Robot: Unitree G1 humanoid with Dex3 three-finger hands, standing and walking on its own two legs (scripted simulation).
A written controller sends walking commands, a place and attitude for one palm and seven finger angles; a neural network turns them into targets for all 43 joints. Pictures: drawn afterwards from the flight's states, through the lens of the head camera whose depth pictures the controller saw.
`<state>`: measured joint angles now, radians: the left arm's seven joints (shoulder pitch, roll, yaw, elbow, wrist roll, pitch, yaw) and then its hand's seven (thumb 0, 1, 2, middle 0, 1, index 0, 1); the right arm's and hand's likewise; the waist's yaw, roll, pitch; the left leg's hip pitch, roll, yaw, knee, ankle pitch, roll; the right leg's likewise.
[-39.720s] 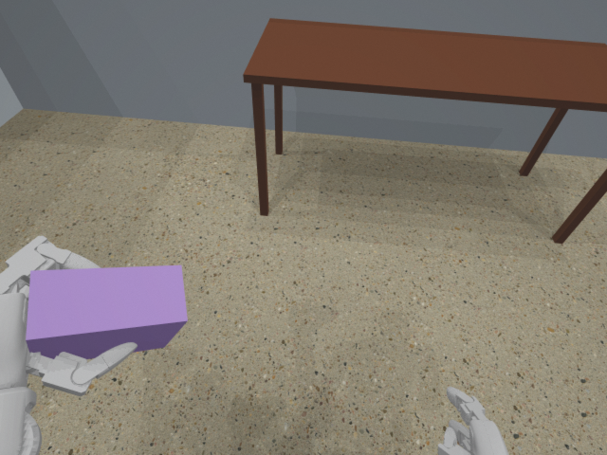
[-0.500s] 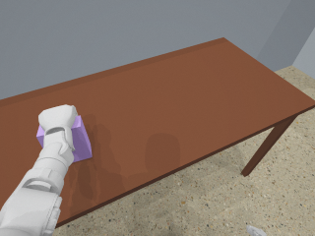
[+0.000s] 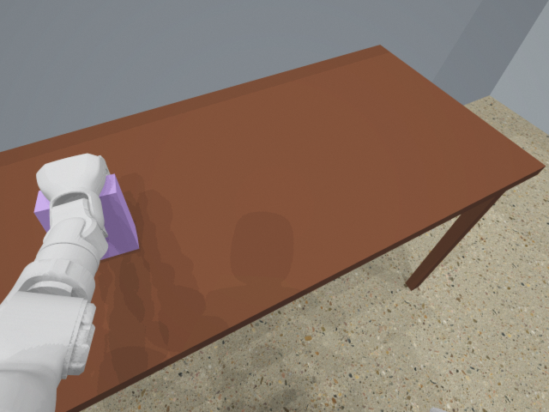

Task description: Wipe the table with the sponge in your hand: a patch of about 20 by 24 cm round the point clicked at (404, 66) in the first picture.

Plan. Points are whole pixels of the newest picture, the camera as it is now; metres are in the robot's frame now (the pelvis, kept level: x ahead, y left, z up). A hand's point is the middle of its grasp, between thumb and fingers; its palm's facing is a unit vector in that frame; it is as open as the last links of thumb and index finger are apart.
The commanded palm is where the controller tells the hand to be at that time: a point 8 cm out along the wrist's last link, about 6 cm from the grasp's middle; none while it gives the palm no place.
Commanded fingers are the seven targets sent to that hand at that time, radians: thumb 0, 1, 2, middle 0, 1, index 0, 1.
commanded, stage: wipe forward along the middle lane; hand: left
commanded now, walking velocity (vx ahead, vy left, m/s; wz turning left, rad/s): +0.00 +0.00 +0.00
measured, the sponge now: (96, 230) +0.41 +0.30 -0.01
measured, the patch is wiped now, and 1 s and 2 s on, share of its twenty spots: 0.90 0.90 0.90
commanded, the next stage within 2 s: slide back across to the first lane in 0.04 s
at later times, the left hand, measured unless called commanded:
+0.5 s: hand (69, 197) +0.44 +0.33 +0.04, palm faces -0.08 -0.04 -1.00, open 10.2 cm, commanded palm +0.41 +0.33 +0.08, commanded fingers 0.00 0.10 1.30 -1.20 -1.60 -1.20 -1.60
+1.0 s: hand (28, 208) +0.42 +0.38 +0.04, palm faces -0.10 -0.06 -0.99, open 10.2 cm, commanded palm +0.39 +0.37 +0.08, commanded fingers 0.00 0.10 1.30 -1.20 -1.60 -1.20 -1.60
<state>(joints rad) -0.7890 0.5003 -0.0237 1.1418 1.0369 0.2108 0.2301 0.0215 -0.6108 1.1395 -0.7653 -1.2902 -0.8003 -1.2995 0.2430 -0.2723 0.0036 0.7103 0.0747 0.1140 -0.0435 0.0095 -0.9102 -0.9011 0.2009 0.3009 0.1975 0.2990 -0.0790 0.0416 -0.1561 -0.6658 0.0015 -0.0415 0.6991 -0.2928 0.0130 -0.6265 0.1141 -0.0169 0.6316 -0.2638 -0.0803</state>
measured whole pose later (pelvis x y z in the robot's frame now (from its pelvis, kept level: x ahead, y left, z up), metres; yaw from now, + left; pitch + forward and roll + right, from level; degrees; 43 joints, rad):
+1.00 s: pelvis +0.04 +0.05 +0.01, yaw +0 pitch +12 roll -3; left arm -0.58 0.53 0.05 0.95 1.03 0.17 0.21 0.01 -0.56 1.12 -0.70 -1.35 -0.73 -1.38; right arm 0.21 -0.26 -0.01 0.67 0.07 0.17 -0.01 0.01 -0.91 -0.90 0.20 0.30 0.20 0.30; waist -0.03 0.03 -0.15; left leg -0.51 -0.04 -0.02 0.62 -0.32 0.07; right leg -0.45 0.07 0.02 0.52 -0.28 -0.02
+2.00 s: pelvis +0.04 +0.05 +0.02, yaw +1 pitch +6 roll -2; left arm -0.18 0.39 -0.12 0.44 0.99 0.38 0.25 -0.01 -0.48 1.08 -0.62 -1.42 -0.65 -1.44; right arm 0.12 -0.25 0.01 0.65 0.08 0.17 -0.01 0.01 -0.91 -0.90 0.20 0.30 0.20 0.30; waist 0.05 0.05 -0.13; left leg -0.37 -0.06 -0.02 0.58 -0.31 0.08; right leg -0.32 0.05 0.01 0.51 -0.29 -0.02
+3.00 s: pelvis +0.03 +0.03 +0.02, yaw +0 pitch +1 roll -1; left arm 0.13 0.38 -0.12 0.12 0.95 0.40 0.20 0.00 -0.49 1.07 -0.64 -1.39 -0.69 -1.39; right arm 0.06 -0.26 0.01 0.66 0.07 0.13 -0.03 0.01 -0.91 -0.90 0.20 0.30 0.20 0.30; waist 0.07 0.06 -0.08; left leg -0.24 -0.04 0.00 0.51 -0.29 0.05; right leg -0.21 0.07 0.04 0.47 -0.27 -0.04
